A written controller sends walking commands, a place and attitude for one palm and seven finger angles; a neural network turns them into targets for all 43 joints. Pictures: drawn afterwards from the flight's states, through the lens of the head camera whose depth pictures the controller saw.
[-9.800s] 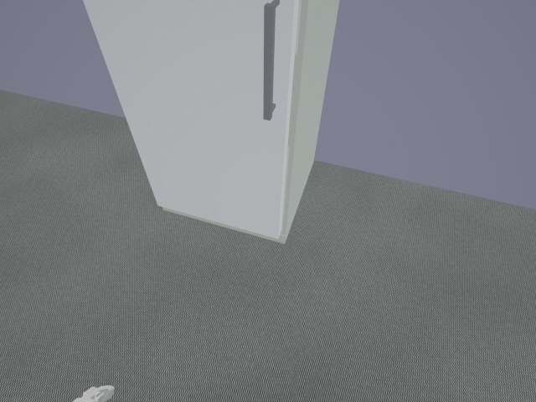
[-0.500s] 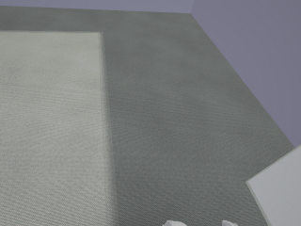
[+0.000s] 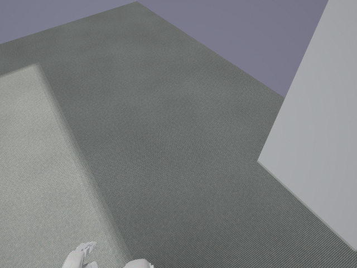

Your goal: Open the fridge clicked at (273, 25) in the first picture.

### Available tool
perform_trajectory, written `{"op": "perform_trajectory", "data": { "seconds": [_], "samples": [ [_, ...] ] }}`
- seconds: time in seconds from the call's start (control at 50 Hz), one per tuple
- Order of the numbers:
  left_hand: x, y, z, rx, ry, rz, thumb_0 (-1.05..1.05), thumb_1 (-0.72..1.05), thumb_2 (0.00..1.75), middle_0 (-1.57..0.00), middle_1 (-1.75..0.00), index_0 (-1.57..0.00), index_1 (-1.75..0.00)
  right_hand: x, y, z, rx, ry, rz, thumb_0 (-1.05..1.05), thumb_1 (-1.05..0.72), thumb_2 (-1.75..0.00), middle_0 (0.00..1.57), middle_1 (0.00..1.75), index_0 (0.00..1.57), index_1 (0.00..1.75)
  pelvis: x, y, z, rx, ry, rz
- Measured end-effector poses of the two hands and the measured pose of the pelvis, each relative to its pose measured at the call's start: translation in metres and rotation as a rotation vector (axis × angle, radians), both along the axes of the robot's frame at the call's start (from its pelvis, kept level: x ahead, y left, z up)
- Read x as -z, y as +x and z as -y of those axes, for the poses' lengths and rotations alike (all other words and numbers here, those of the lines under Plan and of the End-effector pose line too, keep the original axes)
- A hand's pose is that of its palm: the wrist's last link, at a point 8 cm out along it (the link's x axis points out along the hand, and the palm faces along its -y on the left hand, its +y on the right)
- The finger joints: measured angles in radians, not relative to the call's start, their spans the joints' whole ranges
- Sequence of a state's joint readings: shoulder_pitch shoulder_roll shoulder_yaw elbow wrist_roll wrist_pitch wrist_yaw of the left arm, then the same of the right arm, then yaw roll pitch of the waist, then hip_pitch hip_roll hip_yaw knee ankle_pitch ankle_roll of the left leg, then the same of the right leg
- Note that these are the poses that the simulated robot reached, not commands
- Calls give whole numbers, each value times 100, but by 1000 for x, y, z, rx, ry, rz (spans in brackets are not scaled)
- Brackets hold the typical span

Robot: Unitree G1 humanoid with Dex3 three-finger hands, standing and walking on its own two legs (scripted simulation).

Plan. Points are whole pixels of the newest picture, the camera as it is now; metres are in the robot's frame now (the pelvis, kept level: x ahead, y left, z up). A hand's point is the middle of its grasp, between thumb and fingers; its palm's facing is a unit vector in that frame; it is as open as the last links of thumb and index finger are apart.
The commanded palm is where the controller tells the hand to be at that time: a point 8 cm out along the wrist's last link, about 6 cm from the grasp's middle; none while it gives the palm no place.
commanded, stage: turn to face it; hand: right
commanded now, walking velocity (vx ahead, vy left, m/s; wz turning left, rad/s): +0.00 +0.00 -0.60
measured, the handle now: out of the picture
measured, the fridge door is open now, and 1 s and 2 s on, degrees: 0 0 0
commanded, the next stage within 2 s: take the last steps up to it in 1.42 s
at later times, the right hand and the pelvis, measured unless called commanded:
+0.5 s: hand out of the picture +0.10 -0.20 -0.13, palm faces +0.26 +0.93 -0.28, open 7.4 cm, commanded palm none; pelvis +0.00 +0.03 +0.01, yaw -17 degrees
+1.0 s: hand out of the picture -0.13 -0.15 -0.17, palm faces +0.61 +0.75 -0.27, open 7.4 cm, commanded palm none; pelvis -0.02 +0.03 +0.00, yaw -37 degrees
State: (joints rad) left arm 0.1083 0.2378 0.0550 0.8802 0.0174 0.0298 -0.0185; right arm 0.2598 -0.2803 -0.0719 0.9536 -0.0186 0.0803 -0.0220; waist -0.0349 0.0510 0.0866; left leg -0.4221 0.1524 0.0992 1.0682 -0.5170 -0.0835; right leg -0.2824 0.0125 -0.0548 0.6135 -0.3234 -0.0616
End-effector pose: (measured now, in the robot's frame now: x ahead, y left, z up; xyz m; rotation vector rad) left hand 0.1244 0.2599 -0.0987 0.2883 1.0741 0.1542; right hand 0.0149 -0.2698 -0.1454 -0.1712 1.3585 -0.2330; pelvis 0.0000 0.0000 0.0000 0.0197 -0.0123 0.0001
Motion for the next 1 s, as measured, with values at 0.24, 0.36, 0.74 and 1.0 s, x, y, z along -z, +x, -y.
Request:
{"op": "perform_trajectory", "data": {
  "seconds": [0.24,0.36,0.74,1.0],
  "samples": [
    [1,-24,33,53,-36,-104,0,90,89,-20,-30,-21,-30,-29,44,17,52,-19,206,1,-91,-90,20,30,20,30,-16,-1,11,138,17,-13],
    [14,-49,20,53,-50,-194,0,90,89,-20,-30,-21,-30,-39,60,4,68,-39,258,1,-91,-90,20,30,20,30,-14,-1,-2,209,7,-27],
    [39,-2,-41,255,-64,-275,0,91,89,-20,-30,-20,-30,-59,-28,-73,303,-110,228,1,-90,-90,21,30,21,30,-15,-1,-60,466,-64,-8],
    [23,94,71,588,3,-126,0,91,90,-20,-30,-20,-30,-14,-176,-85,607,-21,23,1,-90,-89,21,30,21,30,0,-21,-28,644,-29,-22]
  ]
}}
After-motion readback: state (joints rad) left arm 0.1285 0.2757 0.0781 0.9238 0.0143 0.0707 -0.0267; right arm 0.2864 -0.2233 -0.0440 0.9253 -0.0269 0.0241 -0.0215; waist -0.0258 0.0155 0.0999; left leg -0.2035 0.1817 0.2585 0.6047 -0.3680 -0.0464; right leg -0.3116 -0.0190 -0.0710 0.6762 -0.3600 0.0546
